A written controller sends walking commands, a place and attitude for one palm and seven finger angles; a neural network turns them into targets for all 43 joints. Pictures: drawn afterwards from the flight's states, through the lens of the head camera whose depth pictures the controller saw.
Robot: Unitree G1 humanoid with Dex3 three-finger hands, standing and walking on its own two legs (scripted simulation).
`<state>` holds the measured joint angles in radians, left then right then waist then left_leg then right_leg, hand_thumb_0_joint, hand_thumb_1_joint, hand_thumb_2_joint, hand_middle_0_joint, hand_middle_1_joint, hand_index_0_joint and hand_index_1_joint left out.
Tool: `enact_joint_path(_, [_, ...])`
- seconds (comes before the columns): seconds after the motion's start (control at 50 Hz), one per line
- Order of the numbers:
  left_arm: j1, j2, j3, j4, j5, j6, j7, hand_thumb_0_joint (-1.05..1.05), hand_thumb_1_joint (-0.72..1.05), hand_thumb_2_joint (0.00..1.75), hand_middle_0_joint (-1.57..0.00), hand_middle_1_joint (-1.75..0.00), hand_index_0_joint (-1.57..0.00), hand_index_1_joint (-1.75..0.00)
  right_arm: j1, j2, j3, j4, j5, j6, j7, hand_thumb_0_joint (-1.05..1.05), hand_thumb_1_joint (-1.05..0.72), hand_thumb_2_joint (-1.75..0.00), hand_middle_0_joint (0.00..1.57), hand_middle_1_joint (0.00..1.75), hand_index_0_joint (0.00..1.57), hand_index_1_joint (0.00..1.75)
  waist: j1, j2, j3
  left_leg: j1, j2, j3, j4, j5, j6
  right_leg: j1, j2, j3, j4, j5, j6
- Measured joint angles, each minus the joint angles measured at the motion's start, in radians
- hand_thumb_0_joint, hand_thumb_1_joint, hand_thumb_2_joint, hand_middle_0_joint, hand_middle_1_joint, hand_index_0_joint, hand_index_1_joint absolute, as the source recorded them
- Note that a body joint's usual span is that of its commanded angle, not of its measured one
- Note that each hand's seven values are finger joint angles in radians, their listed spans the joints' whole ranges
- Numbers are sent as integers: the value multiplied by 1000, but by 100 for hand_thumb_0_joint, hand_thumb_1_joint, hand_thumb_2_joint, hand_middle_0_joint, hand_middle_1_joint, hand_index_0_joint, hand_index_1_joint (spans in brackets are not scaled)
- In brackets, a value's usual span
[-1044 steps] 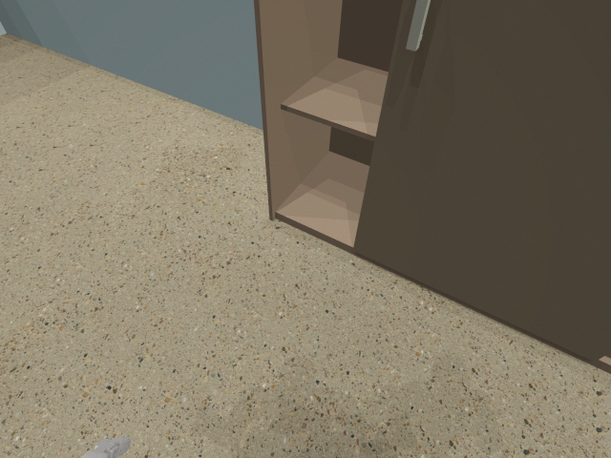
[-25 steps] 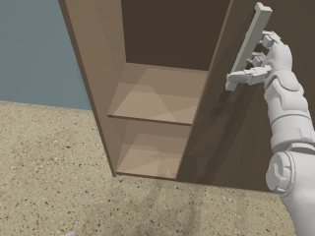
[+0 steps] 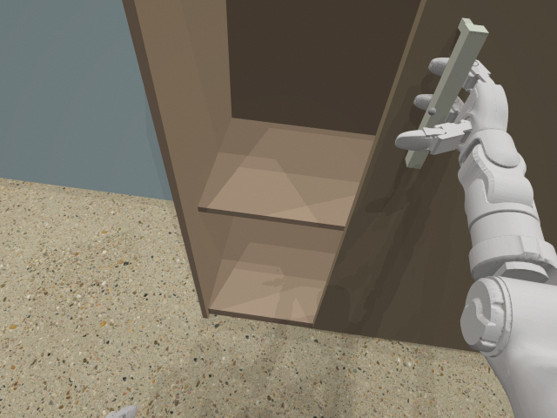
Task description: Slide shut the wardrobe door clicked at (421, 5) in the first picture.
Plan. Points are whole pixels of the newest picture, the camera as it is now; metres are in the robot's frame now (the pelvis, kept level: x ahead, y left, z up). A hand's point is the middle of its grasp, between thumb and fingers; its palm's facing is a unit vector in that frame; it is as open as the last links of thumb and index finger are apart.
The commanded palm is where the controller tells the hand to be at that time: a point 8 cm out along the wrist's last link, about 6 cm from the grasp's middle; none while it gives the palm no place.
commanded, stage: slide the fingers in behind the handle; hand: right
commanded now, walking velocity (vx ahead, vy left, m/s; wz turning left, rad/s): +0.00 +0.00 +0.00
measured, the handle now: (436, 100) +0.54 -0.15 +0.22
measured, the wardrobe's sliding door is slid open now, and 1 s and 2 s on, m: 0.39 0.39 0.39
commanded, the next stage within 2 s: grip the handle and tug to test in 0.20 s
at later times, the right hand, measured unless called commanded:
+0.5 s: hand (428, 112) +0.48 -0.13 +0.23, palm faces +0.02 +1.00 +0.00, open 13.1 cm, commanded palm +0.46 -0.18 +0.22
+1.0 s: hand (428, 111) +0.49 -0.13 +0.23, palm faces +0.03 +1.00 +0.00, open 5.5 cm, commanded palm +0.46 -0.18 +0.22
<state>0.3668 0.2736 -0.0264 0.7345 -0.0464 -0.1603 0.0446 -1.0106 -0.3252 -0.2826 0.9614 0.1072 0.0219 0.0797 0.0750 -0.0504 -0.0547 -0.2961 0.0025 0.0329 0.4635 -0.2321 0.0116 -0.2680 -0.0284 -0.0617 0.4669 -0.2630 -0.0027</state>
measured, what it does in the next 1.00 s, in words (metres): stands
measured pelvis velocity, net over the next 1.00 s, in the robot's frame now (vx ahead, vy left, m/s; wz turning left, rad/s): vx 0.01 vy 0.00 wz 0.00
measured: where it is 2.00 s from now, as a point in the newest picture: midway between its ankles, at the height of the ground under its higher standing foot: outside the picture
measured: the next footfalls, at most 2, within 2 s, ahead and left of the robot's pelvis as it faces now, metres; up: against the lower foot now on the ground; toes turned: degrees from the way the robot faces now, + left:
none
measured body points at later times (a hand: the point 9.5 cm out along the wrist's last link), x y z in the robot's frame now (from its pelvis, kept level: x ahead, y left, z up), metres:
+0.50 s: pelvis +0.00 +0.00 +0.00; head +0.02 +0.02 +0.45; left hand +0.06 +0.26 -0.12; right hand +0.48 -0.18 +0.23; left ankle +0.00 +0.11 -0.74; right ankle -0.02 -0.12 -0.74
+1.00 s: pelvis +0.01 +0.00 +0.00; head +0.02 +0.01 +0.45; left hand +0.06 +0.25 -0.12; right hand +0.48 -0.18 +0.23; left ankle +0.00 +0.11 -0.74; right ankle -0.02 -0.12 -0.74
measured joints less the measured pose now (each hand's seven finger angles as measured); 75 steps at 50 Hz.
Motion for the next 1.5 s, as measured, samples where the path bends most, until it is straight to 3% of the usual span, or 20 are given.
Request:
enact_joint_path(0.16, [-15,4,-1,-1,-1,5,4,1,91,90,-20,-30,-20,-30,-28,-5,6,38,-4,31,-11,-1,50,-30,30,120,28,118,2,-1,5,-4,2,3,1,2,-1,-6,2,3,2,3,-1])
enact_joint_path(0.46, [-8,-2,-3,3,2,1,3,0,91,90,-20,-30,-21,-30,-25,0,7,34,-6,6,-14,-1,42,-34,30,121,31,121,3,1,6,-4,4,1,-1,1,-3,-5,4,1,1,0,-3])
enact_joint_path(1.02, [3,-3,3,5,6,4,-3,1,91,90,-20,-30,-20,-30,-14,8,1,12,-3,12,-22,1,-73,-82,43,138,41,137,4,0,2,-3,4,-5,-6,-3,-6,-3,4,-4,-3,-6,-5])
enact_joint_path(1.36, [-25,-6,2,-16,4,30,-1,0,91,90,-20,-30,-21,-30,25,24,1,-60,-3,55,-28,1,-73,-81,41,140,39,140,-5,-2,-2,16,1,-3,-13,-11,-3,16,2,-2,-12,-12,-2])
enact_joint_path(1.5, [-33,-4,6,-36,2,47,-7,1,91,90,-20,-30,-20,-30,95,29,-8,-151,10,81,-37,1,-74,-80,39,140,36,140,-2,-11,-8,33,-3,-15,-24,-12,-3,43,-1,-14,-31,-14,-1])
